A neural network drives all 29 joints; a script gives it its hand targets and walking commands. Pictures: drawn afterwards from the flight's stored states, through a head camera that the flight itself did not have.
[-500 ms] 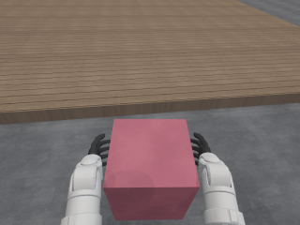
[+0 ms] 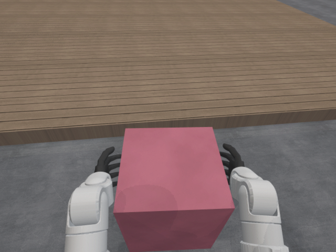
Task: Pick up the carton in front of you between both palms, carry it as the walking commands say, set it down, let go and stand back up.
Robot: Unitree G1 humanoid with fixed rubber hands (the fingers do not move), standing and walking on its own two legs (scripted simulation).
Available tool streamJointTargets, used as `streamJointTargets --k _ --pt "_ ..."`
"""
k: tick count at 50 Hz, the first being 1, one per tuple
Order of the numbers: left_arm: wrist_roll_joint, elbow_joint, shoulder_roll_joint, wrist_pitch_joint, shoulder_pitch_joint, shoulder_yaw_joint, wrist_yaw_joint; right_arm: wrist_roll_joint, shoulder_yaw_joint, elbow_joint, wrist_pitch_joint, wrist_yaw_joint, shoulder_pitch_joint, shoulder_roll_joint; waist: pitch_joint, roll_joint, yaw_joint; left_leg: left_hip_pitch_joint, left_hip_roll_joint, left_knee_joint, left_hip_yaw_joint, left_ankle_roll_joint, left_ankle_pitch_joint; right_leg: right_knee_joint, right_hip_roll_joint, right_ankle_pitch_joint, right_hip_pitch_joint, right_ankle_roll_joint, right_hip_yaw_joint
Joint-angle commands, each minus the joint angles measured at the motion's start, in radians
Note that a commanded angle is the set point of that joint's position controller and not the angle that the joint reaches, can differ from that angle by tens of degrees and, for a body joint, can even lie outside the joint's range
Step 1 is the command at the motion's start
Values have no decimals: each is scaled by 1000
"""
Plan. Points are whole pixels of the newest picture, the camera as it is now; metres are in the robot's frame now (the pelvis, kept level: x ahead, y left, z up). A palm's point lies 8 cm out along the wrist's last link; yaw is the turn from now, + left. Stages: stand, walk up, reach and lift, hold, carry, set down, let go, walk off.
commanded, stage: carry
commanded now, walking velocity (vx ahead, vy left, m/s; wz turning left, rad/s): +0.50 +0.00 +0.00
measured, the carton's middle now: (169, 191) +0.28 -0.01 +0.01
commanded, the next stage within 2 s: none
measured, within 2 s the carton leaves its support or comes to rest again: neither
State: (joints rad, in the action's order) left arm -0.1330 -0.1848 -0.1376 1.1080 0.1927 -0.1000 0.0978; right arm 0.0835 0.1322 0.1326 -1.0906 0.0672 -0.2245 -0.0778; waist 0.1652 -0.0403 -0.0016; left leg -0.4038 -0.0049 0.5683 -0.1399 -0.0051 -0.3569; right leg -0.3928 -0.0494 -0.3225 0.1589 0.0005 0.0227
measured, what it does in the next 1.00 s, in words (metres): walks ahead: left foot, then right foot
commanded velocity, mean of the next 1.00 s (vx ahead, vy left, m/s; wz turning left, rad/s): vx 0.50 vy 0.00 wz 0.00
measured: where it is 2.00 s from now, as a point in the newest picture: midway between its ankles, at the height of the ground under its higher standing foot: (171, 123)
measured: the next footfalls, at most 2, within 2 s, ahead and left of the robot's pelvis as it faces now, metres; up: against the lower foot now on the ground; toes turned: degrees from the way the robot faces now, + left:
left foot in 0.04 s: +0.10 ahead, +0.10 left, +0.00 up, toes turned +9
right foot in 0.42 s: +0.40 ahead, -0.13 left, +0.00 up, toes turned -14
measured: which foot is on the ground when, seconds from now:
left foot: up 0.00-0.02, down 0.04-0.44, up 0.46-0.88, down 0.90-1.00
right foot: down 0.00-0.06, up 0.08-0.40, down 0.42-0.92, up 0.94-1.00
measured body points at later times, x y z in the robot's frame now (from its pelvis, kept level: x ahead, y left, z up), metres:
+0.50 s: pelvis +0.28 -0.05 -0.02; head +0.29 -0.06 +0.43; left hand +0.57 +0.09 +0.06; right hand +0.57 -0.21 +0.05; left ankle +0.11 +0.08 -0.67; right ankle +0.36 -0.12 -0.74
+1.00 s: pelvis +0.62 -0.02 -0.02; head +0.63 -0.01 +0.43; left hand +0.91 +0.11 +0.06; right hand +0.89 -0.19 +0.06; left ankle +0.70 +0.05 -0.74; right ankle +0.43 -0.13 -0.65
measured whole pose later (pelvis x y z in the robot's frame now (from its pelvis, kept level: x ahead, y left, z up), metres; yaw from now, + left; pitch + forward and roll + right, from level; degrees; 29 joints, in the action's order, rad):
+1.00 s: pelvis +0.62 -0.02 -0.02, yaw -4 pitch +3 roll +1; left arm -0.10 -0.40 -0.14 1.24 0.18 -0.13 0.09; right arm 0.09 0.12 0.34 -1.22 0.10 -0.21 -0.14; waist 0.04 -0.03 0.02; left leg -0.43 -0.04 0.55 -0.27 0.10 -0.19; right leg -1.13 -0.08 -0.43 0.28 0.01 0.06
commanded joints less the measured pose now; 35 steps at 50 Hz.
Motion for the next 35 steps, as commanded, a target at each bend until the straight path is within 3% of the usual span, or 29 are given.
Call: streamJointTargets --k 1,2,3,4,5,6,7,8,10,12,16,18,20,21,22,23,24,26,27,28,31,35 --pt "411 -154 -869 40 472 701 -245 -379 -717 135 -46 -222 -443 -949 181 -85 -11 204 33 -203 -82 -1 170 -5 -127 159 -27 94 -42" --pt "413 -159 -867 54 443 701 -249 -370 -709 146 -62 -220 -407 -943 216 -30 -1 431 -19 -216 -33 19 167 -118 -102 155 127 67 11" --pt "417 -171 -862 70 429 701 -256 -349 -698 154 -76 -216 -358 -922 260 138 22 618 -213 -300 243 87 -36 -352 -56 21 322 23 77" --pt "434 -198 -856 89 459 711 -264 -316 -690 149 -81 -210 -330 -901 219 344 31 728 -424 -352 597 213 -48 -537 27 -162 611 -2 123" --pt "442 -198 -866 99 483 720 -272 -303 -690 181 -87 -206 -340 -902 167 279 31 696 -470 -334 655 280 66 -648 -10 -210 707 22 43" --pt "453 -202 -855 103 507 712 -277 -324 -699 205 -98 -205 -389 -942 149 183 32 649 -451 -325 585 277 157 -711 -48 -200 719 29 19" --pt "465 -205 -864 107 525 712 -278 -342 -704 230 -104 -205 -430 -943 153 107 28 606 -423 -337 508 245 163 -713 -71 -155 695 28 11" --pt "473 -209 -872 110 529 709 -277 -360 -714 256 -110 -205 -463 -942 146 71 24 556 -396 -371 432 207 116 -650 -85 -105 662 24 8" --pt "467 -204 -875 114 516 701 -266 -389 -725 278 -122 -208 -486 -937 121 111 23 487 -330 -412 273 163 160 -508 -71 -5 587 2 55" --pt "442 -190 -869 120 475 690 -252 -403 -727 266 -134 -214 -463 -926 112 145 18 461 -281 -403 170 142 239 -371 -46 68 520 -9 98" --pt "403 -171 -855 131 427 668 -235 -403 -721 233 -150 -229 -422 -904 74 197 23 408 -239 -364 48 108 385 -172 1 199 375 2 186" --pt "399 -172 -855 134 431 666 -236 -400 -720 234 -153 -233 -429 -902 70 198 17 371 -238 -303 12 87 436 -118 16 251 247 17 219" --pt "396 -162 -857 133 420 659 -239 -398 -723 242 -156 -236 -434 -901 134 144 -3 279 -182 -62 -80 46 538 -77 71 177 -30 34 282" --pt "391 -151 -856 132 406 654 -241 -396 -722 242 -157 -237 -437 -889 195 88 -20 152 -152 132 -89 18 424 -72 -13 108 -224 40 172" --pt "374 -136 -837 126 405 641 -243 -401 -730 252 -163 -238 -451 -899 270 -163 -23 -94 -59 453 -71 -37 164 78 -314 -137 -391 154 -330" --pt "381 -122 -864 121 397 645 -244 -403 -731 251 -163 -241 -462 -901 258 -255 -29 -280 1 629 20 -29 -117 195 -408 -76 -437 232 -567" --pt "394 -153 -890 115 418 655 -247 -404 -739 242 -154 -243 -469 -934 244 -176 -23 -327 -68 722 105 7 -103 173 -397 24 -404 224 -483" --pt "413 -198 -957 96 459 680 -253 -406 -743 262 -129 -246 -473 -979 225 -7 -18 -316 -138 699 128 33 2 144 -343 187 -288 176 -303" --pt "425 -219 -974 86 483 697 -257 -402 -750 273 -115 -243 -475 -986 217 5 -13 -274 -154 633 133 33 55 157 -315 218 -229 144 -217" --pt "435 -227 -977 79 495 707 -259 -397 -759 276 -105 -238 -476 -1003 221 -24 -11 -245 -146 587 117 31 86 169 -295 225 -205 129 -156" --pt "455 -249 -951 72 461 724 -270 -366 -763 273 -83 -220 -414 -1000 202 -68 -12 -256 -122 439 67 15 136 197 -252 256 -217 131 -51" --pt "451 -251 -895 77 407 718 -278 -337 -754 275 -85 -203 -356 -964 135 -83 -15 -287 -95 187 2 1 229 190 -209 412 -271 137 47"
